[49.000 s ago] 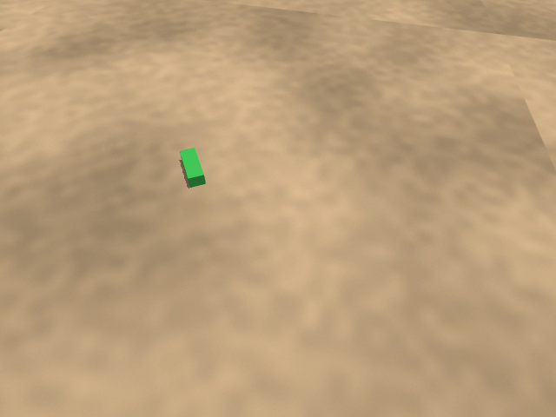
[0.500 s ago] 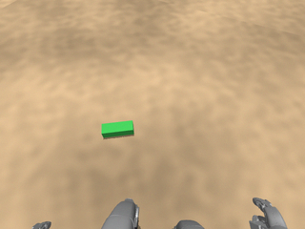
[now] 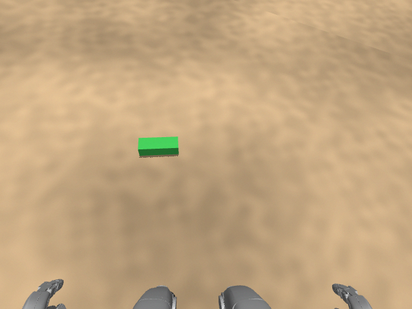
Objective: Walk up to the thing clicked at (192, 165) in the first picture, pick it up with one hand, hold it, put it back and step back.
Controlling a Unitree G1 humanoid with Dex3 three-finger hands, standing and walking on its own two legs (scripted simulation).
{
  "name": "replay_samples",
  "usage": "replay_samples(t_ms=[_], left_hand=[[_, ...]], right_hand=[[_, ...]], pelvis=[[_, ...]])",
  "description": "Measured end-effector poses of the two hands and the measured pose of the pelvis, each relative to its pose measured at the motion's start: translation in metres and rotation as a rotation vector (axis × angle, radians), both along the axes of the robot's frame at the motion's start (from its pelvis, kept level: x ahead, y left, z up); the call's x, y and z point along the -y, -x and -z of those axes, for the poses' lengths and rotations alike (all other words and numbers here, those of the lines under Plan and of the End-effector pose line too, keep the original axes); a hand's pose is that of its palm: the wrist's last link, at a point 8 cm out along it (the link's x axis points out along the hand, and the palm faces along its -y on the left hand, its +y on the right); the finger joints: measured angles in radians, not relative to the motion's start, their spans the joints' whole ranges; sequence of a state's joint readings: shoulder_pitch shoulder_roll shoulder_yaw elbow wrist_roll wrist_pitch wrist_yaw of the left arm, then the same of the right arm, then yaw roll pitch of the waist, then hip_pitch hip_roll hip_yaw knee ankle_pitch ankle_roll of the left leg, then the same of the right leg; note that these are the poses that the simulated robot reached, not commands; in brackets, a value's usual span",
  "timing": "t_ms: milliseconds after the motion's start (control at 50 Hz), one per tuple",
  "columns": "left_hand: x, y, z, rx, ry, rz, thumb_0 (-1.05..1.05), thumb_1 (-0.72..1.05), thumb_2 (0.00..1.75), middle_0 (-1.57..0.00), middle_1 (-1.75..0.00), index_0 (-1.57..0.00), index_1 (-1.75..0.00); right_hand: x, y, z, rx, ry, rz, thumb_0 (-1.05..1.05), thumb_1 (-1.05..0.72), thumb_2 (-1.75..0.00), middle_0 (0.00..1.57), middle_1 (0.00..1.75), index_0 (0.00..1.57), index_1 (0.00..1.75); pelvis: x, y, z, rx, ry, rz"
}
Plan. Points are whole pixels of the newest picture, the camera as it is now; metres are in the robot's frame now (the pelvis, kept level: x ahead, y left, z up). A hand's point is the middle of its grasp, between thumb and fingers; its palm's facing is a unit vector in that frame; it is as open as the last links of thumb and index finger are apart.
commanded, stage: step back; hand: left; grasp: from above
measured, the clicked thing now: (158, 146) +0.95 +0.24 -0.73
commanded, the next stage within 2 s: stand in 1.26 s
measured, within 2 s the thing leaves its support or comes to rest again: neither
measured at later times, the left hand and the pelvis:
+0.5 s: hand out of the picture -0.06 +0.27 -0.14, palm faces +0.05 -0.91 -0.41, open 7.4 cm; pelvis -0.10 -0.02 +0.00, yaw +2 degrees
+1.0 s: hand out of the picture -0.01 +0.24 -0.15, palm faces +0.09 -0.93 -0.37, open 7.4 cm; pelvis -0.06 -0.02 +0.00, yaw +4 degrees
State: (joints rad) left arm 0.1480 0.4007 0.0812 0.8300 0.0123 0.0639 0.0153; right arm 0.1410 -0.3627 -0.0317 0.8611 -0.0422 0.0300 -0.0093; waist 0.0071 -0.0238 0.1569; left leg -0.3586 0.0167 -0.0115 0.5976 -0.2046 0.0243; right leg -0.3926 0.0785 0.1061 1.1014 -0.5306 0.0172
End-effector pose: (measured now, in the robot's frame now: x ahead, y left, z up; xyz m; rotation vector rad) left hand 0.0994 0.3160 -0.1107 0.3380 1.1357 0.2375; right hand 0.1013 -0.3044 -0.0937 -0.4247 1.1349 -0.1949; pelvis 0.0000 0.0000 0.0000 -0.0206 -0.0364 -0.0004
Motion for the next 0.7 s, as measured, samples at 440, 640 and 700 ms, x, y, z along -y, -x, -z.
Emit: replay_samples(t_ms=[440,640,700], left_hand=[[0.01,0.174,-0.01,-0.064,-0.039,-0.08,0.01,0.9,0.9,-0.2,-0.3,-0.2,-0.3],[0.02,0.152,-0.01,-0.051,-0.011,-0.033,0.01,0.9,0.9,-0.2,-0.3,-0.2,-0.3],[0.031,0.143,-0.009,-0.022,-0.024,-0.033,0.01,0.9,0.9,-0.2,-0.3,-0.2,-0.3]], right_hand=[[0.025,0.144,0.026,-0.121,-0.05,0.023,0.01,-0.91,-0.9,0.2,0.3,0.2,0.3],[0.026,0.146,0.014,-0.035,-0.076,0.045,0.01,-0.9,-0.9,0.2,0.3,0.2,0.3],[0.039,0.139,0.021,-0.039,-0.073,0.054,0.01,-0.9,-0.9,0.2,0.3,0.2,0.3]], pelvis=[[0.018,0.1,0.003,0.018,-0.055,-0.047],[0.029,0.1,-0.003,0.012,-0.039,-0.025],[0.038,0.096,0.001,0.02,-0.013,-0.03]])
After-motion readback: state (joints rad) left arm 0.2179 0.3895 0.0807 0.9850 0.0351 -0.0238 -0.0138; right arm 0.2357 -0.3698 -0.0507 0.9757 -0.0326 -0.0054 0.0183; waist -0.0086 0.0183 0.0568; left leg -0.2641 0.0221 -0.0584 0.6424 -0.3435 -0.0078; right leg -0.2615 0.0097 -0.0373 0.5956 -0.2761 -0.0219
